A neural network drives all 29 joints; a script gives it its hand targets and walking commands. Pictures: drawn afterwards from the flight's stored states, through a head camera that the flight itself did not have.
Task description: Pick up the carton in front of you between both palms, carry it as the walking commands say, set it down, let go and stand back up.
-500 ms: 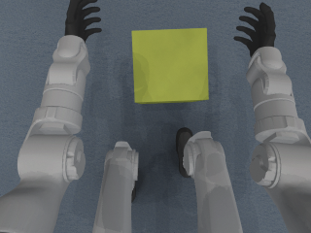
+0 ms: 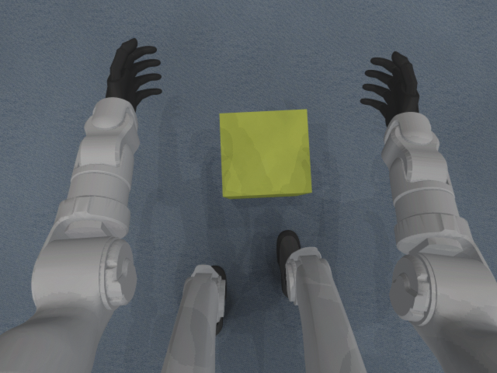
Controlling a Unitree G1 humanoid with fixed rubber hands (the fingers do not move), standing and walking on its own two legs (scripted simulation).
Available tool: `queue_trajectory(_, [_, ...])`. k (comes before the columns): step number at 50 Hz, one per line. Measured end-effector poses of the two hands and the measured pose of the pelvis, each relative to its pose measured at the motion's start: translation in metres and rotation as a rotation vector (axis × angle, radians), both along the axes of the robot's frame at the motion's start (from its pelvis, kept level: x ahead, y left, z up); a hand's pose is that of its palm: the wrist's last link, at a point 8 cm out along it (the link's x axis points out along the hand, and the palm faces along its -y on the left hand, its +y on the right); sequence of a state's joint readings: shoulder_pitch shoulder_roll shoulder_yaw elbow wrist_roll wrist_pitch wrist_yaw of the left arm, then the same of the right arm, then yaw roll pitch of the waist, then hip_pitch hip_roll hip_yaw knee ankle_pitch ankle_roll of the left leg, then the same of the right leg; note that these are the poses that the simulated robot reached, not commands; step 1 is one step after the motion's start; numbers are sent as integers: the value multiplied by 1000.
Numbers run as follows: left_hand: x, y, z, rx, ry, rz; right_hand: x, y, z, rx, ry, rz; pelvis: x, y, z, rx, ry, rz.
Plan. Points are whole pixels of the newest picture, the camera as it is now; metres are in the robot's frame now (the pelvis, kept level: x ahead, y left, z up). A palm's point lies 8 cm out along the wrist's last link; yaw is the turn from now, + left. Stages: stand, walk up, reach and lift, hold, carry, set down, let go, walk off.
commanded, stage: let go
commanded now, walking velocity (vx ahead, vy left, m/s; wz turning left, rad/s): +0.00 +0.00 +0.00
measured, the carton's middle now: (263, 160) +0.47 -0.06 -0.50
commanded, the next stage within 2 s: stand in 1.26 s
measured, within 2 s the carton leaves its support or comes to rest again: neither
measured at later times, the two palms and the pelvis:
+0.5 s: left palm (49, 198) +0.38 +0.20 +0.02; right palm (484, 215) +0.32 -0.25 +0.02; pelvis +0.06 +0.00 +0.11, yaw -3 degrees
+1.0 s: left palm out of the picture +0.26 +0.23 +0.09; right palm out of the picture +0.24 -0.23 +0.08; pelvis +0.09 +0.01 +0.15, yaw -2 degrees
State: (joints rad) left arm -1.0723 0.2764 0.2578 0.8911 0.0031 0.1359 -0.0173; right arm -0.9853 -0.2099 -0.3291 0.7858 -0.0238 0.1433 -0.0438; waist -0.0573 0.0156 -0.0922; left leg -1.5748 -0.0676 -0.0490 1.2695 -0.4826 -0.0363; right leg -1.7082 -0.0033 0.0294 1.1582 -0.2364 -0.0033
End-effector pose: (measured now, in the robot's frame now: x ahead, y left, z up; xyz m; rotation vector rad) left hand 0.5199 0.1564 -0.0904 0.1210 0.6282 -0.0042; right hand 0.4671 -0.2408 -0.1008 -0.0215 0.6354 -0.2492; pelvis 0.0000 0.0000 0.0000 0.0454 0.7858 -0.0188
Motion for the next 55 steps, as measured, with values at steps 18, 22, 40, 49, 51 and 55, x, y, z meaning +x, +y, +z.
queue_trajectory(18, [-107,28,79,101,100,8,-102,-17,88,-90,151,142,49,-6,91,-20,-235,-15])
queue_trajectory(22, [-126,35,98,99,104,-4,-127,-16,106,-78,157,136,58,-5,104,-29,-302,-19])
queue_trajectory(40, [-242,75,167,101,132,4,-235,10,175,-54,181,152,85,10,150,-73,-691,-19])
queue_trajectory(49, [-260,78,179,96,157,22,-228,12,179,-45,178,178,91,9,153,-79,-827,-9])
queue_trajectory(51, [-259,76,180,94,161,23,-224,12,179,-47,177,185,92,8,152,-80,-840,-7])
queue_trajectory(55, [-254,72,180,85,160,21,-217,9,182,-60,174,189,94,3,152,-80,-852,-1])
